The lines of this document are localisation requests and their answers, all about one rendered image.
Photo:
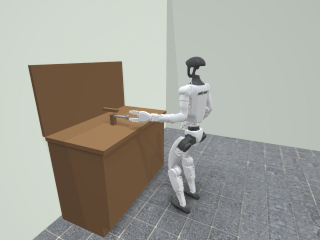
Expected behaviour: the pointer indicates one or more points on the counter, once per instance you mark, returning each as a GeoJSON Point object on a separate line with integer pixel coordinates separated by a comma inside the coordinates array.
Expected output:
{"type": "Point", "coordinates": [101, 163]}

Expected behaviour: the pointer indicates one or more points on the right robot shin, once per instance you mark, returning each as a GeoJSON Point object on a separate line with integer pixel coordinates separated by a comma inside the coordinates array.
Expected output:
{"type": "Point", "coordinates": [189, 173]}

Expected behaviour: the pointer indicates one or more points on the right robot hand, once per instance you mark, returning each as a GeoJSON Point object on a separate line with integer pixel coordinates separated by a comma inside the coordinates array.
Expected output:
{"type": "Point", "coordinates": [185, 125]}

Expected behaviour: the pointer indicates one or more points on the tap lever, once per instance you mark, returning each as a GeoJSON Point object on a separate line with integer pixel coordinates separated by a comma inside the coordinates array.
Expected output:
{"type": "Point", "coordinates": [121, 116]}

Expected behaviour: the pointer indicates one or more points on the robot left upper arm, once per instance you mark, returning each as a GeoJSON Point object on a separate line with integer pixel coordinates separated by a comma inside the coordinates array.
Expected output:
{"type": "Point", "coordinates": [184, 93]}

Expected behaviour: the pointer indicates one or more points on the robot right upper arm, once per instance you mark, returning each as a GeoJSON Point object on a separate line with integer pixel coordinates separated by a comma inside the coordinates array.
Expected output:
{"type": "Point", "coordinates": [209, 106]}

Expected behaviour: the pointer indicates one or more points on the right robot foot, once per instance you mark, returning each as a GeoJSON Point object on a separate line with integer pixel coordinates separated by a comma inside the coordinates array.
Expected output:
{"type": "Point", "coordinates": [194, 195]}

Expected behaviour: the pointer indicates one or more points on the left robot forearm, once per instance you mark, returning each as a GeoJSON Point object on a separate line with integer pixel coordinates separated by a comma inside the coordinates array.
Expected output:
{"type": "Point", "coordinates": [168, 118]}

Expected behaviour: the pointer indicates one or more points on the right robot forearm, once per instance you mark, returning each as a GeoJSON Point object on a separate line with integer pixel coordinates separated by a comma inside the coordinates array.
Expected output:
{"type": "Point", "coordinates": [205, 115]}

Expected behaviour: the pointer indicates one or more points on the left robot hand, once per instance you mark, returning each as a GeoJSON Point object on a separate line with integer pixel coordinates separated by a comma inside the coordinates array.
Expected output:
{"type": "Point", "coordinates": [143, 116]}

